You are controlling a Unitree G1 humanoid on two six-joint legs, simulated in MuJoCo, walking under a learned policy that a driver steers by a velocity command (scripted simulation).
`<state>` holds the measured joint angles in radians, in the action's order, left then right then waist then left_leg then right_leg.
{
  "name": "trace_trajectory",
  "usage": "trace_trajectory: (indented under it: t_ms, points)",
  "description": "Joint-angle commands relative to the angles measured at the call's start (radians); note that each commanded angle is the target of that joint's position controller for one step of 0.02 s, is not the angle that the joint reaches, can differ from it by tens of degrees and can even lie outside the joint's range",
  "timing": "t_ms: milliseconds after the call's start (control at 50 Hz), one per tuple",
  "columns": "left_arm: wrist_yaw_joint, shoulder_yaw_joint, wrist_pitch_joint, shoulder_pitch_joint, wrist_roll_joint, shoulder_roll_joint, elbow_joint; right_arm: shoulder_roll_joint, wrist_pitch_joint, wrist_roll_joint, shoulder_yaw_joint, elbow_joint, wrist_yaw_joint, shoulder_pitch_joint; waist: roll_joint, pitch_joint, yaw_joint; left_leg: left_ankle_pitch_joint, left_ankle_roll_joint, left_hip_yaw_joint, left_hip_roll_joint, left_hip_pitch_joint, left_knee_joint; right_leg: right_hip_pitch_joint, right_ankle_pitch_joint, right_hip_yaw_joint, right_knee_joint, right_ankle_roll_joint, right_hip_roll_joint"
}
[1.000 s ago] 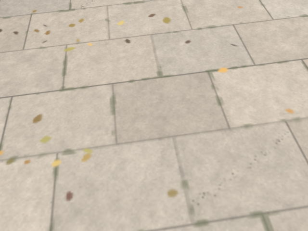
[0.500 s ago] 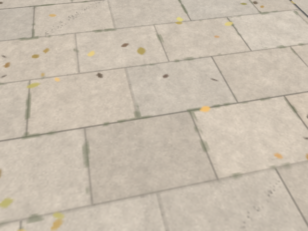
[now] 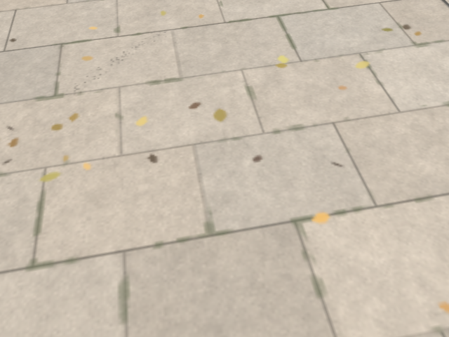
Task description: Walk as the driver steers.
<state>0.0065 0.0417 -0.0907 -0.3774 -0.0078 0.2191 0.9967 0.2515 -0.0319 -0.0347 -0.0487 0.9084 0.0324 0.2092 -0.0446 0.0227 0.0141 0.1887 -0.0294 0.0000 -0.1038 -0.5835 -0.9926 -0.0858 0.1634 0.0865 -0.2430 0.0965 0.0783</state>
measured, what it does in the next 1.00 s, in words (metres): walks ahead: left foot, then right foot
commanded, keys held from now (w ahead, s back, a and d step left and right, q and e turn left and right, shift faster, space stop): w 0.70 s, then w+q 0.30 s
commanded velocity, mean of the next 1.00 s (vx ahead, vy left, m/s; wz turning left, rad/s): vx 0.50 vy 0.00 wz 0.08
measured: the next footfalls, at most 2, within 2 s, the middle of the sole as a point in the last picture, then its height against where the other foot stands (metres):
left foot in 0.28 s outside the picture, level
right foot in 0.86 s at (269, 299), level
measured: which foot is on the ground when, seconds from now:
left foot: up 0.00-0.26, down 0.28-0.86, up 0.88-1.00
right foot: down 0.00-0.30, up 0.32-0.84, down 0.86-1.00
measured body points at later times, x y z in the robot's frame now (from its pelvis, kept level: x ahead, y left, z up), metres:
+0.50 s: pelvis +0.27 +0.06 +0.00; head +0.29 +0.07 +0.45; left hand +0.32 +0.31 -0.15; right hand +0.30 -0.20 -0.14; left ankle +0.28 +0.12 -0.75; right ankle +0.25 -0.09 -0.67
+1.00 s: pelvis +0.53 +0.01 -0.01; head +0.56 +0.00 +0.44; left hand +0.62 +0.27 -0.13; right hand +0.56 -0.25 -0.16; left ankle +0.43 +0.12 -0.66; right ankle +0.58 -0.07 -0.75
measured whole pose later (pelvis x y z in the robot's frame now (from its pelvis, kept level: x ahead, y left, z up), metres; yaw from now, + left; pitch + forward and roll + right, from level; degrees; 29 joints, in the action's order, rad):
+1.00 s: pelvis +0.53 +0.01 -0.01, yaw +7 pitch +0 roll +0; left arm 0.00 0.05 -0.08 -0.17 -0.03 0.21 0.91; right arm 0.23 -0.05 -0.01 -0.06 0.99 0.01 0.34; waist -0.03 0.05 -0.03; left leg 0.33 -0.09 0.00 -0.02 -0.38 -1.12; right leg -0.27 0.17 0.15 -0.43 0.07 0.00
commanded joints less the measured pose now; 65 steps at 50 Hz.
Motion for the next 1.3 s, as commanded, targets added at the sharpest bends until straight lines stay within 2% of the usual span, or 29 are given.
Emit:
trace_trajectory:
  t_ms: [20,140,200,240,260,280,300,320,340,360,380,420,480,540,640,740,800,820,840,860,880,900,920,940,980,1020,1080,1200,1300]
  points:
    - [-0.002,0.017,-0.014,-0.03,0.002,0.112,-0.029,0.038,0.0,0.003,-0.004,-0.061,0.004,-0.051,0.095,0.057,-0.011,-0.101,0.023,0.02,-0.019,-0.095,0.093,0.002,-0.216,-0.18,0.152,0.111,-0.262]
    - [-0.009,0.013,-0.01,-0.123,-0.006,0.117,0.013,0.024,-0.009,0.01,0.014,-0.12,0.0,-0.225,0.107,0.079,0.039,-0.177,0.003,0.068,0.025,-0.07,0.332,0.118,-0.362,-0.13,0.118,0.1,-0.269]
    - [-0.018,0.016,-0.005,-0.132,-0.014,0.129,0.031,0.038,-0.018,0.01,0.011,-0.14,-0.003,-0.252,0.113,0.086,0.032,-0.11,-0.033,0.071,0.044,-0.049,0.398,0.201,-0.463,-0.13,0.067,0.095,-0.304]
    - [-0.023,0.02,-0.003,-0.099,-0.017,0.143,0.032,0.051,-0.027,0.01,0.003,-0.126,-0.01,-0.186,0.121,0.055,-0.009,-0.036,-0.067,0.089,0.085,0.071,0.442,0.216,-0.675,-0.108,-0.031,0.075,-0.307]
    - [-0.023,0.022,0.0,-0.084,-0.018,0.152,0.033,0.066,-0.033,0.008,-0.007,-0.094,-0.017,-0.088,0.122,0.002,-0.052,-0.015,-0.087,0.102,0.119,0.194,0.472,0.211,-0.791,-0.094,-0.15,0.062,-0.295]
    - [-0.021,0.02,0.004,-0.066,-0.013,0.147,0.03,0.086,-0.043,0.0,-0.02,-0.035,-0.027,0.083,0.089,-0.088,-0.123,-0.065,-0.113,0.108,0.134,0.405,0.531,0.147,-0.774,-0.058,-0.342,0.041,-0.253]
    - [-0.019,0.008,0.002,-0.066,-0.003,0.116,0.001,0.162,-0.051,-0.025,-0.043,0.006,-0.039,0.266,0.007,-0.21,-0.18,-0.012,-0.165,-0.095,-0.054,0.678,0.539,-0.062,-0.464,-0.025,-0.629,0.021,-0.203]
    - [-0.009,-0.007,0.003,-0.189,0.029,0.017,-0.011,0.261,-0.046,-0.03,-0.068,0.014,-0.035,0.304,-0.23,-0.31,-0.115,0.036,-0.301,-0.598,-0.331,0.911,0.656,-0.421,0.295,0.002,-0.994,-0.021,0.002]
    - [-0.013,0.018,0.007,-0.122,-0.001,0.115,-0.004,0.214,-0.034,0.015,-0.062,0.002,-0.026,0.221,-0.077,-0.255,-0.102,0.089,-0.286,-0.645,-0.292,0.83,0.716,-0.506,0.328,-0.15,-1.074,-0.002,-0.037]
    - [-0.008,0.022,0.004,-0.042,-0.002,0.115,-0.03,0.152,-0.033,0.023,-0.044,-0.014,-0.024,0.113,-0.032,-0.107,-0.063,0.088,-0.257,-0.478,-0.262,0.689,0.73,-0.542,0.239,-0.148,-1.059,0.004,-0.088]
    - [-0.005,0.018,0.0,0.001,-0.003,0.096,-0.038,0.092,-0.04,0.019,-0.029,-0.017,-0.019,0.066,0.016,-0.04,-0.045,0.004,-0.23,-0.375,-0.215,0.575,0.77,-0.517,0.174,-0.142,-1.002,0.002,-0.123]
    - [0.005,0.015,0.022,-0.008,-0.024,0.067,-0.031,0.04,-0.052,0.021,-0.012,0.005,-0.026,0.047,-0.014,0.0,0.007,-0.096,-0.176,-0.229,-0.134,0.448,0.817,-0.428,0.128,-0.132,-0.908,-0.016,-0.163]
    - [0.019,0.014,0.047,0.015,-0.03,0.046,-0.037,0.063,-0.072,0.027,-0.014,0.043,-0.028,0.121,-0.011,0.002,0.021,-0.198,-0.183,-0.155,-0.113,0.429,0.85,-0.431,0.087,-0.103,-0.854,-0.043,-0.17]
    - [0.024,0.014,0.056,0.146,-0.029,0.053,-0.079,0.077,-0.074,0.028,-0.015,0.063,-0.029,0.173,-0.006,0.047,0.001,-0.186,-0.183,-0.116,-0.098,0.456,0.893,-0.541,-0.015,-0.08,-0.752,-0.069,-0.196]
    - [0.027,0.0,0.051,0.327,-0.018,0.037,-0.14,0.07,-0.071,0.027,-0.008,0.09,-0.031,0.25,-0.013,0.073,-0.044,-0.293,-0.164,-0.053,-0.071,0.521,0.89,-0.56,-0.145,-0.037,-0.507,-0.086,-0.178]
    - [0.023,-0.003,0.04,0.443,-0.017,0.049,-0.19,0.073,-0.063,0.016,-0.007,0.124,-0.042,0.323,-0.022,0.092,-0.076,-0.429,-0.172,-0.065,-0.108,0.653,0.827,-0.553,-0.125,-0.023,-0.37,-0.059,-0.144]
    - [0.016,0.006,0.022,0.385,-0.013,0.073,-0.191,0.102,-0.057,0.009,-0.015,0.118,-0.049,0.276,-0.03,0.066,-0.028,-0.62,-0.155,-0.084,-0.123,0.683,0.716,-0.433,-0.019,-0.027,-0.3,-0.029,-0.106]
    - [0.009,0.015,0.014,0.293,-0.014,0.088,-0.164,0.112,-0.056,0.01,-0.019,0.113,-0.048,0.252,-0.033,0.021,0.012,-0.723,-0.141,-0.08,-0.108,0.665,0.62,-0.307,0.006,-0.016,-0.265,-0.015,-0.075]
    - [-0.001,0.029,0.002,0.129,-0.022,0.113,-0.111,0.108,-0.055,0.017,-0.017,0.108,-0.044,0.23,0.005,-0.069,0.083,-0.704,-0.12,-0.047,-0.06,0.598,0.438,-0.086,-0.048,-0.014,-0.196,0.007,-0.068]
    - [-0.017,0.052,-0.008,-0.049,-0.05,0.192,-0.08,0.071,-0.058,0.031,-0.005,0.076,-0.04,0.222,0.087,-0.203,0.14,-0.424,-0.099,-0.015,-0.001,0.402,0.166,0.188,0.022,-0.204,-0.184,0.052,-0.258]
    - [-0.015,0.078,-0.001,-0.095,-0.062,0.299,-0.08,-0.054,-0.054,0.071,0.017,0.059,-0.038,0.359,0.318,-0.338,0.08,0.294,-0.057,0.059,0.17,0.052,-0.177,0.452,0.078,-0.644,-0.093,0.169,-0.553]
    - [-0.009,0.068,0.016,-0.023,-0.028,0.229,-0.097,0.072,-0.041,0.04,-0.014,0.074,-0.047,0.305,0.159,-0.289,0.075,0.31,-0.074,-0.049,0.125,-0.014,-0.272,0.343,0.185,-0.698,-0.033,0.159,-0.521]
    - [-0.008,0.046,0.016,0.087,-0.021,0.152,-0.115,0.075,-0.039,0.033,-0.023,0.055,-0.041,0.224,0.107,-0.13,0.037,0.217,-0.079,-0.061,0.077,-0.034,-0.264,0.19,0.203,-0.533,-0.005,0.125,-0.478]
    - [-0.006,0.033,0.01,0.142,-0.02,0.102,-0.121,0.049,-0.039,0.032,-0.02,0.045,-0.035,0.185,0.089,-0.051,0.017,0.15,-0.076,-0.057,0.042,-0.013,-0.222,0.071,0.131,-0.412,0.039,0.096,-0.432]
    - [-0.015,0.021,-0.002,0.15,-0.014,0.062,-0.103,0.025,-0.014,0.01,-0.024,0.046,-0.021,0.187,0.129,0.002,-0.025,0.103,-0.061,-0.049,0.01,0.049,-0.168,-0.047,0.017,-0.241,0.077,0.042,-0.361]
    - [-0.018,0.022,-0.02,0.108,-0.008,0.064,-0.086,0.002,0.008,0.006,-0.024,0.035,-0.009,0.177,0.122,-0.002,-0.039,0.072,-0.05,-0.036,0.008,0.049,-0.164,-0.061,-0.074,-0.168,0.092,0.041,-0.355]
    - [-0.019,0.028,-0.034,0.065,-0.006,0.086,-0.071,-0.002,0.025,0.004,-0.025,-0.004,0.004,0.083,0.112,0.026,-0.04,-0.024,-0.035,-0.022,-0.011,-0.051,-0.124,-0.041,-0.132,-0.075,0.117,0.045,-0.351]
    - [-0.023,0.027,-0.032,0.005,-0.01,0.097,-0.051,-0.012,0.022,0.005,-0.008,-0.09,0.026,-0.134,0.111,0.075,-0.004,-0.198,-0.025,0.054,0.007,-0.066,0.186,0.005,-0.259,0.081,0.114,0.036,-0.323]
    - [-0.035,0.036,-0.011,-0.064,-0.014,0.129,-0.026,0.006,0.02,-0.004,-0.006,-0.144,0.035,-0.233,0.115,0.086,0.019,-0.104,-0.081,0.13,0.047,-0.031,0.335,0.161,-0.464,0.152,0.036,0.027,-0.365]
